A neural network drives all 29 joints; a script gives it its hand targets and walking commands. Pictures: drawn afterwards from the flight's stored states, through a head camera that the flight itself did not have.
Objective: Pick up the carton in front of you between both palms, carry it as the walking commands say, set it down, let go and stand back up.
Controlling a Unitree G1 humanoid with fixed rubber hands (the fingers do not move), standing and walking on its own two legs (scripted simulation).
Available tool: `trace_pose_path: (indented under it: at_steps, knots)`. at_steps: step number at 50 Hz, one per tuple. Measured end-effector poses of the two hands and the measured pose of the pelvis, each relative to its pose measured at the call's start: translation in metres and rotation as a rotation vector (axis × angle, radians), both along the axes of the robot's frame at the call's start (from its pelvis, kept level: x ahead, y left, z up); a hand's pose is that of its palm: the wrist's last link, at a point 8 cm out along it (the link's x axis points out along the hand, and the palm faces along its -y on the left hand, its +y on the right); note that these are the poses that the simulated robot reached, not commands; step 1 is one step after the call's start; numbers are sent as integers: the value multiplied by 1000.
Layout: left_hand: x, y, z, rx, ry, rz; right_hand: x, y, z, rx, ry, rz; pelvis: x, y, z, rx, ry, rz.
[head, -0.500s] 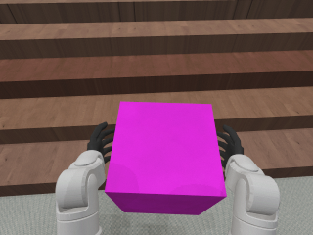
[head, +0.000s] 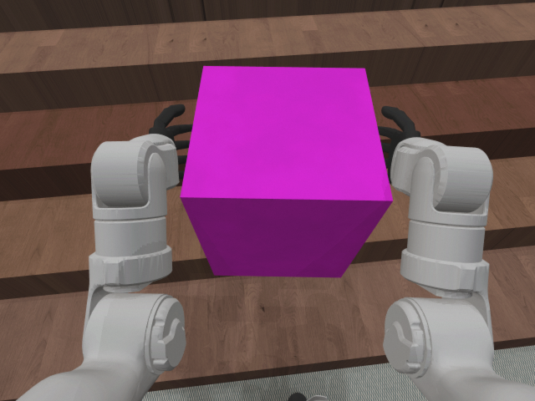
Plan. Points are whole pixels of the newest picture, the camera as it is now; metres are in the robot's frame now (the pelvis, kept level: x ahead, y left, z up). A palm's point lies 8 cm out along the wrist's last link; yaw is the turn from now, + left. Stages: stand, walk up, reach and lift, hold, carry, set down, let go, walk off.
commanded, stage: carry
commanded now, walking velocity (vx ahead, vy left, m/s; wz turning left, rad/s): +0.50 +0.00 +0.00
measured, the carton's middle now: (280, 184) +0.42 -0.01 +0.10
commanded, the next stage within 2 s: none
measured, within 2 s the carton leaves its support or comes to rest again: neither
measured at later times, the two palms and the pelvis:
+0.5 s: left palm (181, 26) +0.73 +0.18 +0.19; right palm (344, 29) +0.71 -0.12 +0.19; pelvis +0.32 +0.04 +0.06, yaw -1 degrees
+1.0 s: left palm out of the picture +1.02 +0.18 +0.42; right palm out of the picture +1.04 -0.12 +0.44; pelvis +0.64 +0.01 +0.24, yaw -2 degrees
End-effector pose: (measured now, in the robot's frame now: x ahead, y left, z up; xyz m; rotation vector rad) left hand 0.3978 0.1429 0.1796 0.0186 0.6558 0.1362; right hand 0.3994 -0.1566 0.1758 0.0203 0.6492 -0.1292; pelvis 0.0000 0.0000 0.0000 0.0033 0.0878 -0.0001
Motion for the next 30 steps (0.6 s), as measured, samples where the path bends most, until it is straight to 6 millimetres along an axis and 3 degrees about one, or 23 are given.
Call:
trace_pose_path:
  at_steps: [9,15,21,25,30]
  knots:
    - [85,11,-30,-39,107,102,110,12,-25,58,111,17,93,-12,21,23,25,-4]
    - [154,26,-17,-66,-9,133,181,27,-14,94,-2,8,168,0,23,16,19,-21]
    - [254,43,-2,-56,-7,105,272,44,-1,70,-3,4,267,25,33,36,16,-20]
    - [329,34,8,-68,62,8,315,34,11,-3,61,-65,323,44,64,51,-6,-13]
    - [391,8,50,-67,126,-72,345,10,48,27,123,-169,380,59,127,30,-12,-33]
